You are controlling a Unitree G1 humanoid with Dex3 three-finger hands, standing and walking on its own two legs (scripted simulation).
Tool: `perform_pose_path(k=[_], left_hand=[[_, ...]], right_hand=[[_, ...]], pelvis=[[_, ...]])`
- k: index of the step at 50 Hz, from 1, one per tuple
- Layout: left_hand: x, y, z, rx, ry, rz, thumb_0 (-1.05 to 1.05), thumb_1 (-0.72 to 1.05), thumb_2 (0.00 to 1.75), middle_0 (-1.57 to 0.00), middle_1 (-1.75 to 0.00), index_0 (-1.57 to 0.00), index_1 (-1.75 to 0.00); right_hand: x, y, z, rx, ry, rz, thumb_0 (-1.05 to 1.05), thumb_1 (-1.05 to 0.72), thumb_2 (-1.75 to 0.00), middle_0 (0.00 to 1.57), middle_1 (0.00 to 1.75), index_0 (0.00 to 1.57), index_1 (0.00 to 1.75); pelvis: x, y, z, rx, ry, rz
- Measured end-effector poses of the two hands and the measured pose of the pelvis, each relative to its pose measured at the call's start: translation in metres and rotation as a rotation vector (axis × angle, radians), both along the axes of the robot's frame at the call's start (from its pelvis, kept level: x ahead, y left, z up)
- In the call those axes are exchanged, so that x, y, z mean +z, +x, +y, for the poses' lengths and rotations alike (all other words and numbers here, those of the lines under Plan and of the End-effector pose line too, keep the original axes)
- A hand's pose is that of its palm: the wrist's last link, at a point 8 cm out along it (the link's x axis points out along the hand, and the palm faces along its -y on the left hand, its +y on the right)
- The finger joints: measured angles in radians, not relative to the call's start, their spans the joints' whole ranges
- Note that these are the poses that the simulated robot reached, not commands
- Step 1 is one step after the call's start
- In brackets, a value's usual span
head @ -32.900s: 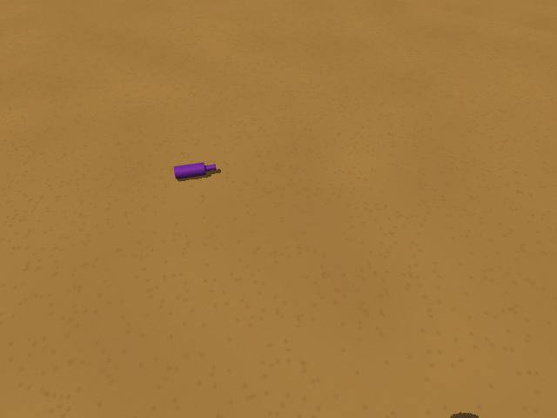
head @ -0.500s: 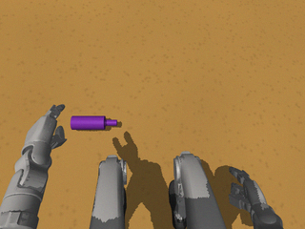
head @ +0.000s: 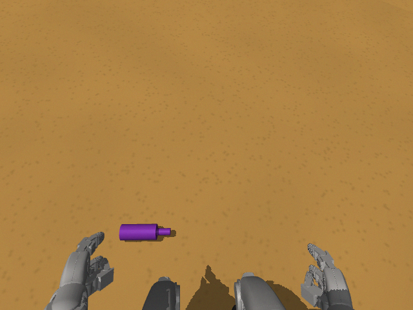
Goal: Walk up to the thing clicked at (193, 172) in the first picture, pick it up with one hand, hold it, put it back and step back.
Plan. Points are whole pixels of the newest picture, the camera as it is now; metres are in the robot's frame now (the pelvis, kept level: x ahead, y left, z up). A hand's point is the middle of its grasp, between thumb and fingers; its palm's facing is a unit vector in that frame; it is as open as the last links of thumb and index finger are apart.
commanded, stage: home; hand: left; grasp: from above
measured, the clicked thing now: (146, 231) +0.46 +0.23 -0.64
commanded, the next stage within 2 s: none
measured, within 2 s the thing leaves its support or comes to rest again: neither
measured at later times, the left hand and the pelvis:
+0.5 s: hand (99, 290) +0.18 +0.18 -0.01, palm faces +0.08 -0.98 -0.19, open 7.4 cm; pelvis +0.02 +0.00 +0.04, yaw +1 degrees
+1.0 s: hand (98, 289) +0.18 +0.18 -0.01, palm faces +0.07 -0.98 -0.19, open 7.4 cm; pelvis +0.02 +0.00 +0.04, yaw +1 degrees
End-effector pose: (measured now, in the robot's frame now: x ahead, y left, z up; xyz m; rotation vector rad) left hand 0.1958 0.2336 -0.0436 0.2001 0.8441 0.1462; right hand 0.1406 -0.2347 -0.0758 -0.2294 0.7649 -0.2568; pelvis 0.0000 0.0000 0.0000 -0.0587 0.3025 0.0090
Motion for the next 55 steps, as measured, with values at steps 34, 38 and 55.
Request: perform_pose_path(k=[34,38,55], left_hand=[[0.063,-0.033,-0.004,0.020,-0.038,-0.027,0.01,0.91,0.90,-0.20,-0.30,-0.20,-0.29],[0.064,-0.032,-0.003,0.016,-0.037,-0.027,0.01,0.91,0.90,-0.20,-0.30,-0.20,-0.29],[0.064,-0.037,-0.001,0.008,-0.039,-0.031,0.01,0.91,0.90,-0.20,-0.30,-0.20,-0.29]], right_hand=[[0.060,0.038,0.001,0.056,-0.035,-0.175,0.01,-0.90,-0.90,0.20,0.30,0.20,0.30],[0.058,0.031,0.000,0.043,-0.035,-0.163,0.01,-0.90,-0.90,0.20,0.30,0.20,0.30],[0.060,0.025,-0.001,0.032,-0.043,-0.175,0.01,-0.90,-0.90,0.20,0.30,0.20,0.30]], pelvis=[[0.041,0.022,0.000,0.018,0.013,-0.130],[0.041,0.022,0.001,0.015,0.013,-0.132],[0.041,0.017,0.003,0.011,0.010,-0.141]])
